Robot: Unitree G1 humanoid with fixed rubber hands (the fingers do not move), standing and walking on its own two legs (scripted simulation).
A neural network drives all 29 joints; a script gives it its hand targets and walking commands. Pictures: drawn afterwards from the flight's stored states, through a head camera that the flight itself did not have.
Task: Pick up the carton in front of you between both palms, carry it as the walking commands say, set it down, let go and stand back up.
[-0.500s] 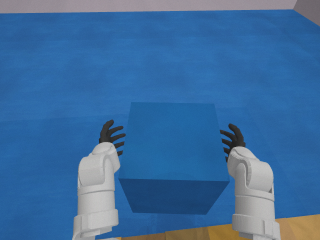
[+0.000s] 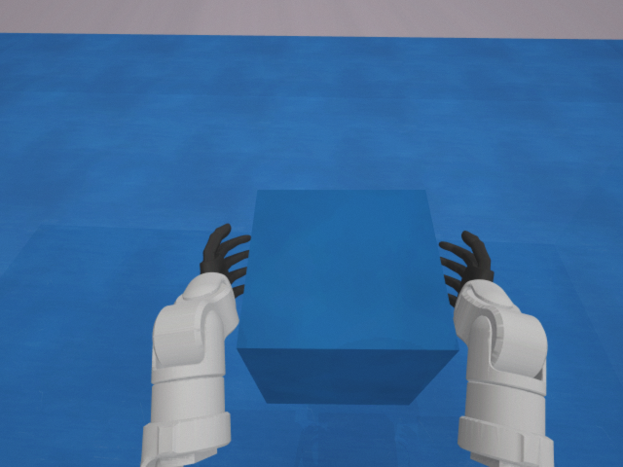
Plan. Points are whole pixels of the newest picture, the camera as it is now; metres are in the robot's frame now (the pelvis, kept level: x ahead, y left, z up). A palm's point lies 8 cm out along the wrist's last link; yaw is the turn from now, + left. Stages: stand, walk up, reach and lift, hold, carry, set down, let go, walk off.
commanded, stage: carry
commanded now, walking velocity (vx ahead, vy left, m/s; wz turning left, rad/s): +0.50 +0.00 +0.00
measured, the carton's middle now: (339, 306) +0.33 +0.02 +0.02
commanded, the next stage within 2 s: none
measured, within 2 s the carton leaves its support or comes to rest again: neither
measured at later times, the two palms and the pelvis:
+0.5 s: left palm (276, 155) +0.66 +0.16 +0.03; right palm (438, 168) +0.64 -0.15 +0.03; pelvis +0.33 +0.02 -0.05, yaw +0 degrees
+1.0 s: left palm (305, 67) +0.94 +0.13 +0.07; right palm (433, 77) +0.94 -0.17 +0.06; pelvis +0.66 -0.01 -0.03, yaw +0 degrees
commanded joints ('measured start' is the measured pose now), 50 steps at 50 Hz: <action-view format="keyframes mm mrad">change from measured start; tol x32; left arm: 1 -578 -706 -626 -73 -174 -12 1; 36 -489 -770 -647 -172 -175 -42 -35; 50 67 -651 -651 -443 -148 115 -41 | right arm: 1 -549 617 560 -30 79 -22 -7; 15 -748 802 645 -29 194 -44 25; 50 -26 716 790 -430 197 105 41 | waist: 1 -20 -157 -339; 8 -157 251 -427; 27 -106 120 -394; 30 -39 -328 -630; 50 -58 -184 -184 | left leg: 1 68 -14 50 -481 381 -9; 6 531 70 63 -614 801 23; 9 888 412 -469 -474 900 235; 15 594 299 -335 -649 318 198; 27 550 131 73 -408 1013 18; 31 -205 -45 -25 344 -169 -57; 50 -151 31 180 -483 342 -58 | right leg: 1 284 -181 212 -181 -38 -18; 11 -605 -25 190 649 -770 117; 27 123 63 -33 -179 -114 81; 30 808 -433 738 -173 50 -140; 50 551 -218 147 -383 176 52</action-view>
